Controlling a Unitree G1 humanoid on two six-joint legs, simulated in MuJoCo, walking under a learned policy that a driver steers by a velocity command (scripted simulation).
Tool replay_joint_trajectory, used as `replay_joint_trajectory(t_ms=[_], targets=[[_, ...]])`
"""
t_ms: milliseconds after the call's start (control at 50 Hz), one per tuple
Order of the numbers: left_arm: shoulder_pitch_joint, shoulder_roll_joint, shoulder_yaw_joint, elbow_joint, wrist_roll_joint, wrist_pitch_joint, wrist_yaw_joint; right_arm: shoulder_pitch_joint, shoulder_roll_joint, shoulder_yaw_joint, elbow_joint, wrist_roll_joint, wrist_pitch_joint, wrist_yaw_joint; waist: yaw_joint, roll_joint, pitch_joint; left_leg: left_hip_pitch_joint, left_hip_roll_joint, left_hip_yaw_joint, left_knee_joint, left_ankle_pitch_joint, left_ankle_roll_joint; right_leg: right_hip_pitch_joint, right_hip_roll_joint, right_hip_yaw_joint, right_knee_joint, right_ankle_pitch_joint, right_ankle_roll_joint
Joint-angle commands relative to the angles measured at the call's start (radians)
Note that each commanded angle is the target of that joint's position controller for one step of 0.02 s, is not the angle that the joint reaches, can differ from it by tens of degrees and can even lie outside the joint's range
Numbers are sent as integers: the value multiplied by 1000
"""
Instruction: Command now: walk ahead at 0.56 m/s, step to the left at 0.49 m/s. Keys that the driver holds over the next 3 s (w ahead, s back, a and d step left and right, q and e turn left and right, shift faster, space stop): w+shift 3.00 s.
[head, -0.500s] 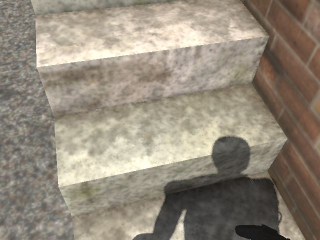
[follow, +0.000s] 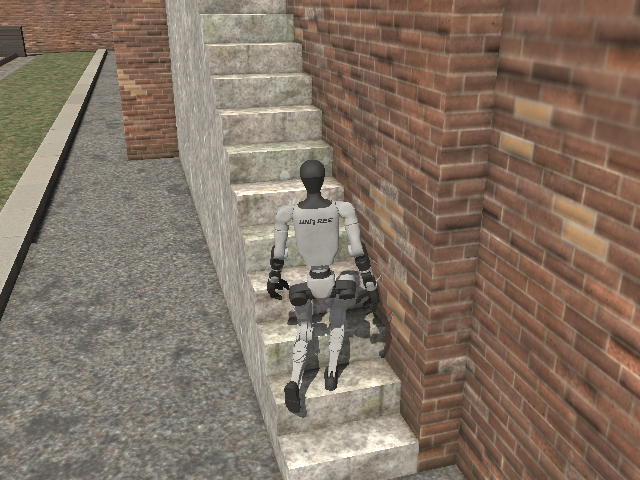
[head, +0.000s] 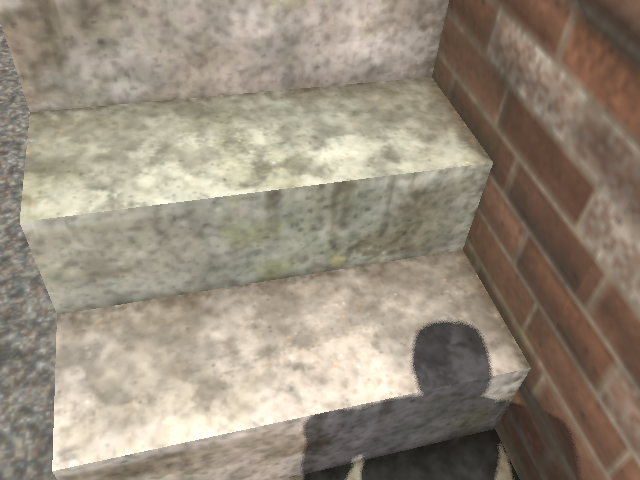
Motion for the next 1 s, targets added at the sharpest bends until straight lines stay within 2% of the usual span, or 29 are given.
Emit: replay_joint_trajectory(t_ms=[20, 40, 120, 160, 200, 260, 320, 360, 400, 440, 460, 480, 500, 540, 560, 580, 600, 660, 700, 720, 740, 760, 780, 800, 820, 840, 880, 900, 1000], targets=[[147, -22, 11, 196, 25, -12, 76, -200, 106, 39, -311, -63, 29, 27, -74, 275, 171, -634, -127, -155, 951, -69, -60, 220, -366, 925, -665, 343, -88], [180, -4, 6, 245, 61, -34, 60, -243, 146, 60, -358, -41, 64, 8, -75, 212, 169, -769, -130, -128, 1063, -193, -68, 283, -313, 626, -557, 469, -76], [157, -18, -64, 280, 36, -81, -10, -382, 173, 121, -467, 54, 112, -53, -138, 15, 210, -875, -112, -48, 1110, -484, -1, 156, -261, 221, -662, 433, 36], [146, 23, -64, 275, 23, -104, -17, -538, 136, 138, -543, 42, 157, -75, -152, 26, 289, -594, -59, 139, 546, -446, -6, -149, -197, 90, -865, 629, 89], [404, 120, -25, 283, -27, -114, 41, -596, 63, 112, -537, 19, 182, -44, -31, -72, 129, -547, 47, 386, 353, -503, -34, 248, -330, 232, -980, 1177, 30], [690, 196, 42, 293, 11, -59, 113, -573, 151, 109, -518, -53, 203, 9, 48, -306, -20, -1236, 134, 294, 789, -521, 28, 1167, -455, 304, -773, 1484, 25], [636, 96, 45, 214, 53, -45, 106, -785, 216, 128, -636, -65, 194, 29, 67, -175, 96, -1366, 120, 276, 1040, -658, 11, 1102, -489, 313, -825, 1493, -50], [515, 103, 57, 135, 51, -55, 99, -795, 180, 130, -727, -38, 173, 25, 27, -133, 71, -1078, 126, 299, 693, -730, 13, 935, -452, 198, -892, 1714, 3], [316, 145, 62, 13, -26, -66, 105, -553, 136, 140, -715, 24, 155, 27, -129, -143, -188, -60, 46, 201, -113, -689, 70, 501, -346, 99, -706, 2076, 64], [405, 369, 158, -62, -39, -52, 104, -458, -32, 51, -661, 71, 200, 23, -94, -206, -369, 261, -84, 243, -652, -742, -26, 629, -386, 256, -478, 2092, 52], [332, 352, 178, -114, -54, -48, 73, -426, -105, 10, -646, 18, 196, 22, -118, -158, -352, 556, 35, 84, -931, -617, 71, 317, -248, 273, -65, 1563, 142], [365, 217, 175, -147, -23, -25, 50, -597, -176, -16, -626, 15, 149, 42, -53, 380, -490, 798, 336, -355, -1007, -433, 215, -187, -35, 335, 731, 167, 189], [166, 175, 163, -167, 45, -34, 35, -327, -107, -5, -519, 8, 142, -9, -155, 168, -433, 754, 341, -225, -996, -187, 210, -389, -13, 354, 1130, 9, 132], [215, 66, 127, -182, 41, 7, 62, -374, -96, -20, -442, 32, 85, -32, -1, 31, -146, 638, 394, -68, -1039, -313, 98, -593, -205, 432, 1060, -24, 82], [145, 74, 107, -202, 66, 20, 54, -347, -74, -13, -375, 35, 52, -29, 9, 7, 53, 488, 283, 82, -1162, -354, 19, -551, -243, 414, 927, -117, 51], [236, 174, 128, -184, 40, 42, 46, -481, -63, -8, -413, 3, 49, -33, 113, -93, 85, 369, 285, 218, -1255, -212, 8, -351, -228, 362, 665, -154, 61], [212, 194, 144, -161, 23, 56, 54, -484, -59, -24, -398, -15, 56, -32, 82, -124, 121, 242, 195, 376, -1315, 6, 43, -215, -102, 215, 759, -154, 49], [135, 72, 102, -277, -8, 52, 110, -455, -185, -54, -357, -25, 50, 11, 148, 41, 160, 237, 272, 446, -1291, 495, 91, -374, -28, 133, 824, -306, 75], [597, 171, 124, -133, -90, 75, 128, -658, -213, -56, -432, -61, 62, 5, 413, 130, -175, -84, 137, 520, -1130, 679, 63, 519, 15, 61, 228, 66, 92], [699, 206, 140, -94, -106, 60, 104, -633, -227, -53, -415, -1, 34, -22, 447, 108, -278, -131, 188, 455, -929, 890, 91, 812, 53, 51, 99, 230, 107], [767, 191, 143, -70, -38, 73, 101, -702, -212, -48, -400, 33, 24, 5, 478, 99, -239, -133, 197, 357, -500, 663, 47, 746, 12, 309, -117, 160, 88], [486, 204, 125, -75, 46, 92, 82, -661, -49, 10, -374, 17, 18, 72, 291, -158, -115, -139, -20, 233, 95, -252, -34, 406, -16, 679, -417, -13, 58], [87, 207, 66, -243, 48, 96, 92, -207, 86, 28, -405, 27, 23, 112, -23, -355, -235, -119, -122, -131, 417, -131, -124, 219, -193, 1446, -945, -664, 89], [-167, 245, 75, -303, 30, 79, 83, -134, 36, 15, -443, -45, 53, 138, -152, -280, -19, -198, -117, -12, 638, -90, -162, -61, -205, 1627, -1048, -979, 8], [-249, 215, 71, -287, 12, 37, 76, -151, 12, 16, -478, -75, 59, 137, -207, -145, 169, -287, -109, 48, 758, -30, -168, -245, -158, 1505, -922, -900, -49], [-235, 214, 70, -235, -12, 1, 69, -183, 24, 19, -458, -80, 76, 117, -208, 20, 183, -337, -99, 33, 775, -31, -166, -205, -129, 1256, -735, -695, -45], [-84, 217, 78, -152, 19, -33, 84, -281, 15, 15, -455, -53, 109, 73, -115, 109, 149, -458, -95, 37, 769, -126, -177, -9, -124, 876, -593, -312, -14], [-34, 204, 76, -130, 47, -44, 88, -266, 25, 25, -447, -43, 119, 52, -86, 68, 114, -510, -82, 32, 708, -170, -176, 112, -126, 725, -541, -163, -31], [289, 139, 92, -45, 31, -70, 87, -423, 50, 37, -463, -59, 179, 17, 41, -82, 77, -824, 15, 159, 758, -432, -108, 477, -238, 659, -630, 26, -76]])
